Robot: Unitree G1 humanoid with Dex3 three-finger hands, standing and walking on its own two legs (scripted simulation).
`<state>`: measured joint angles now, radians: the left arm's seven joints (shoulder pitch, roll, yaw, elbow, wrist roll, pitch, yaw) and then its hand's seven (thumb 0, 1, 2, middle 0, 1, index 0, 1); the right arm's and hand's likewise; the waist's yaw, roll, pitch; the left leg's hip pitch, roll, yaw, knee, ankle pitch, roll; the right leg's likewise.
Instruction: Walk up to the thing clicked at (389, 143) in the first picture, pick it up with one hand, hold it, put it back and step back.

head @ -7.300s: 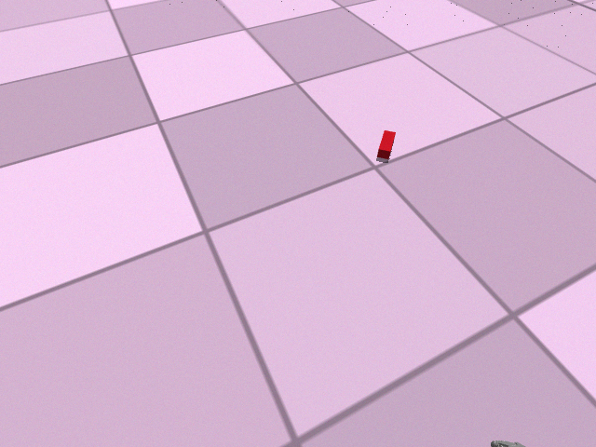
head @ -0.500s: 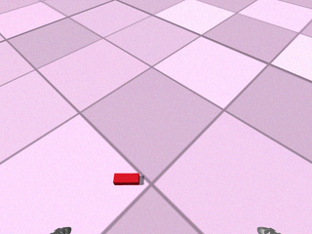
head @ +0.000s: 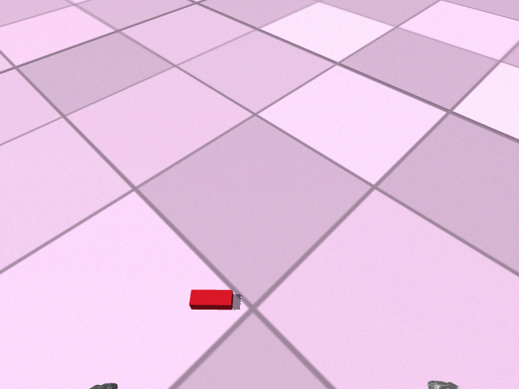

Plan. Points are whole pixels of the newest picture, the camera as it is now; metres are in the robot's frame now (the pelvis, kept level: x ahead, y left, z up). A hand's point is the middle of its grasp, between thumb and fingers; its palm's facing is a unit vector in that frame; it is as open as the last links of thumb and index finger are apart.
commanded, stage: stand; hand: left
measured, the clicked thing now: (211, 299) +0.51 +0.22 -0.75
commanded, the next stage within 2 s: none
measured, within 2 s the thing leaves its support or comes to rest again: neither
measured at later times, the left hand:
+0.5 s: hand out of the picture +0.06 +0.25 -0.15, palm faces -0.01 -0.94 -0.34, open 7.4 cm
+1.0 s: hand out of the picture +0.06 +0.24 -0.16, palm faces -0.02 -0.94 -0.34, open 7.4 cm
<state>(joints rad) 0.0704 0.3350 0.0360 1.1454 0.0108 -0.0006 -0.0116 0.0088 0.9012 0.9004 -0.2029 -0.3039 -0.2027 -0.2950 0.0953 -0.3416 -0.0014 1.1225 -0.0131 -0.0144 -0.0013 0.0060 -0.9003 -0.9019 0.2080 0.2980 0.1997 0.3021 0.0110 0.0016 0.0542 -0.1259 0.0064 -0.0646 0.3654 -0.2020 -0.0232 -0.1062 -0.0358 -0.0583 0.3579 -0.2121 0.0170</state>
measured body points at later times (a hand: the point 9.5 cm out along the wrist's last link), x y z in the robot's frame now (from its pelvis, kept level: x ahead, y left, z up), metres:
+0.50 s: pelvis -0.01 -0.01 +0.00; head +0.00 -0.01 +0.45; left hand +0.06 +0.30 -0.13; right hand +0.07 -0.31 -0.13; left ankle +0.00 +0.14 -0.75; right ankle -0.01 -0.13 -0.75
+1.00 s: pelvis -0.01 -0.01 +0.00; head +0.01 -0.01 +0.45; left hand +0.06 +0.29 -0.13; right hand +0.06 -0.31 -0.14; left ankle +0.00 +0.14 -0.75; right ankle -0.01 -0.13 -0.75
